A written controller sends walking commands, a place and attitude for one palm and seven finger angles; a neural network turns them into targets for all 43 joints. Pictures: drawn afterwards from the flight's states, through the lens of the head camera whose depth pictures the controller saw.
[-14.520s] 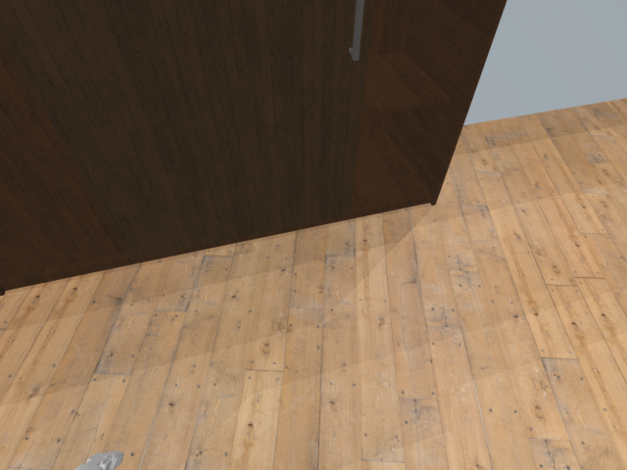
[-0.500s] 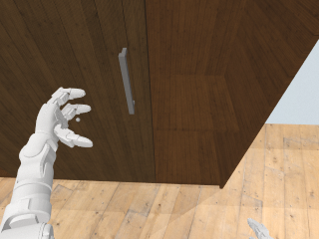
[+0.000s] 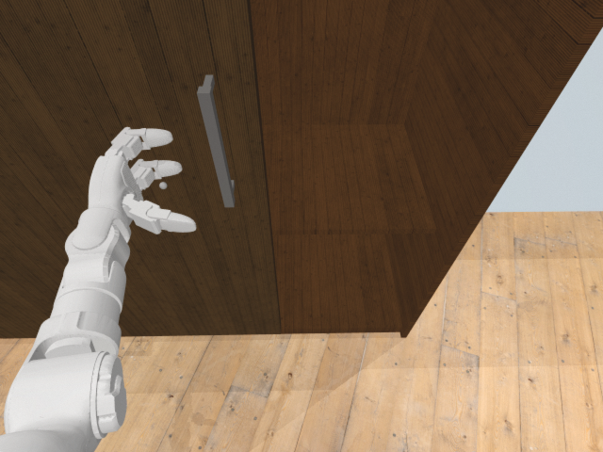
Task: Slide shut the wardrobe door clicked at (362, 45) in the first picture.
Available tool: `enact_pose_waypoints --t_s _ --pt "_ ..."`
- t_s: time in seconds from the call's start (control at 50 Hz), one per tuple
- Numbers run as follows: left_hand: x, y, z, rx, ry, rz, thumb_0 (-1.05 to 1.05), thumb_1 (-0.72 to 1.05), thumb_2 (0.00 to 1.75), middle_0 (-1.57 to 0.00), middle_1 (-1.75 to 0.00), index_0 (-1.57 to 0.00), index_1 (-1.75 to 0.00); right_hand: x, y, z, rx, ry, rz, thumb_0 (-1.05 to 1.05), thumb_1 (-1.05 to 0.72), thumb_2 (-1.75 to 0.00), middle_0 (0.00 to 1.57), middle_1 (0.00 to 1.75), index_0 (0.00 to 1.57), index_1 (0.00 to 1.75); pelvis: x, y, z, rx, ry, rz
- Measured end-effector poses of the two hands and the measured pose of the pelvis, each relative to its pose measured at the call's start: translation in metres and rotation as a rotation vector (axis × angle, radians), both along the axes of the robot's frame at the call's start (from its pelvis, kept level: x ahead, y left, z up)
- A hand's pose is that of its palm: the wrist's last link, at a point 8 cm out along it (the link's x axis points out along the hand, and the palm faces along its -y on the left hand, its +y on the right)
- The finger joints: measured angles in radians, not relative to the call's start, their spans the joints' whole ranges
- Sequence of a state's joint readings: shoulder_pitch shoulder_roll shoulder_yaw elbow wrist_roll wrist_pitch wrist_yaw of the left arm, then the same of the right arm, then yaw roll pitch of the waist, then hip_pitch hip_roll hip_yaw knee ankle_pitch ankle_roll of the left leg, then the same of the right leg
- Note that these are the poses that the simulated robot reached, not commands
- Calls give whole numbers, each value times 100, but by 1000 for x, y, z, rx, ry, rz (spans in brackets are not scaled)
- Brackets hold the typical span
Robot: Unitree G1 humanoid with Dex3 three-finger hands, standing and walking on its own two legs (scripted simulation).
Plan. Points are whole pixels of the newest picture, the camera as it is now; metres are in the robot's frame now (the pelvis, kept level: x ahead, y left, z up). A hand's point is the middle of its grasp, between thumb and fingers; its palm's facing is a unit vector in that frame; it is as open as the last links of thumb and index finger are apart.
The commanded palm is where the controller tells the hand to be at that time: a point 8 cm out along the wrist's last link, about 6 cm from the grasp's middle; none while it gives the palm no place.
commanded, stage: move the hooked fingers beside the handle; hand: left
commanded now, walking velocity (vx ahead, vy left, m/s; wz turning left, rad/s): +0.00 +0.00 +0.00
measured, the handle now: (220, 148) +0.52 +0.11 +0.11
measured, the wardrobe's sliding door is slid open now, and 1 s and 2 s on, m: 0.41 0.41 0.41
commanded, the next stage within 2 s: feel for the door with the fingertips in 1.00 s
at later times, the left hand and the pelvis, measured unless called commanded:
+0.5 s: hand (172, 175) +0.46 +0.17 +0.11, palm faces +0.02 -1.00 -0.01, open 14.0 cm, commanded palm +0.43 +0.22 +0.11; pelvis +0.00 -0.01 +0.00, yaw -1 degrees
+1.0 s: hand (176, 176) +0.46 +0.17 +0.11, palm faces +0.01 -1.00 +0.00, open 14.0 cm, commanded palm +0.44 +0.22 +0.11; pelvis +0.00 +0.00 -0.01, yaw +0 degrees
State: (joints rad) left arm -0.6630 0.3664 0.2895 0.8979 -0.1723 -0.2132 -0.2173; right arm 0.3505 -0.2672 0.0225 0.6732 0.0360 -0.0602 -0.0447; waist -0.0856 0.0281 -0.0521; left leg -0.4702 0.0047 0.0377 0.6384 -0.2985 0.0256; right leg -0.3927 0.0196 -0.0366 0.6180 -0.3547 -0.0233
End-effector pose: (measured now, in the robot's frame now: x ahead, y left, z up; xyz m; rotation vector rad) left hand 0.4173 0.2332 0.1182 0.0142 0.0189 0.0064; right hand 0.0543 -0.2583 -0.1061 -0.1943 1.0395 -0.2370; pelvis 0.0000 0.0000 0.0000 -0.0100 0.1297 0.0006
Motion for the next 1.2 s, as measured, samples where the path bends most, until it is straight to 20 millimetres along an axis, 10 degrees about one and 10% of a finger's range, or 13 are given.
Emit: enact_pose_waypoints --t_s 0.38,0.84,1.2 --pt "28 -16 1 -6 -17 13 -1 -50 30 -30 -120 -30 -120 -40 -10 -6 6 107 -64 1 -90 -90 20 30 20 30 -1 -6 -4 2 45 -22" --pt "18 -13 -3 -14 -15 4 -1 -50 30 -30 -120 -30 -120 1 -3 -3 2 22 -7 1 -90 -90 20 30 20 30 -2 -2 -6 -4 37 -2" --pt "24 -8 -5 -10 -16 8 -1 -50 30 -30 -120 -30 -120 -30 1 -8 10 109 -44 1 -90 -90 20 30 20 30 0 1 -7 -8 47 -8"
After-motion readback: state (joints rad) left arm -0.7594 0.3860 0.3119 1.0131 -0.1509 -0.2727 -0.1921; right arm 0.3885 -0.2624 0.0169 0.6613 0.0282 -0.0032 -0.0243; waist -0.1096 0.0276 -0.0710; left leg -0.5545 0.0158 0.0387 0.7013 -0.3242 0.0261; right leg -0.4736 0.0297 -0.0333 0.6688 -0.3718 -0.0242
